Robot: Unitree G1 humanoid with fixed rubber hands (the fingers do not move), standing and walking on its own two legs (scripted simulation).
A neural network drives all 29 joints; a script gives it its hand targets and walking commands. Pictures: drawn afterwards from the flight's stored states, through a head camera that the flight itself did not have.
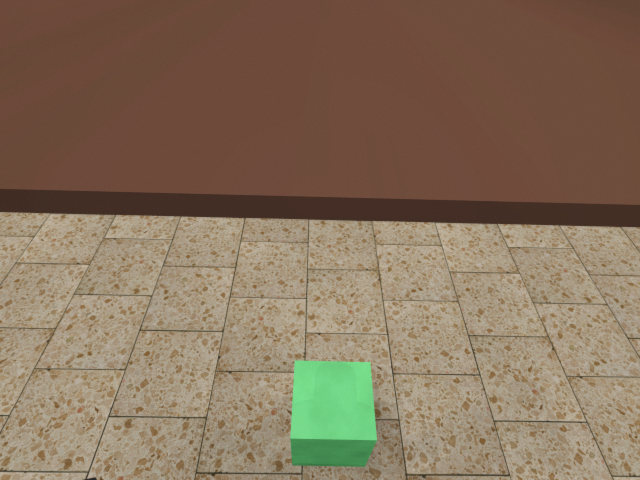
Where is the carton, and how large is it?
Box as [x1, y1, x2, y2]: [290, 360, 376, 466]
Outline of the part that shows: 295,360 290,436 292,464 364,466 376,441 369,362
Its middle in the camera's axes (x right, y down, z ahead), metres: +0.03 +0.50 +1.09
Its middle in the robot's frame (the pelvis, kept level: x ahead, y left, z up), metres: +0.44 -0.04 -0.66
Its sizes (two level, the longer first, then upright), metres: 0.210 0.200 0.250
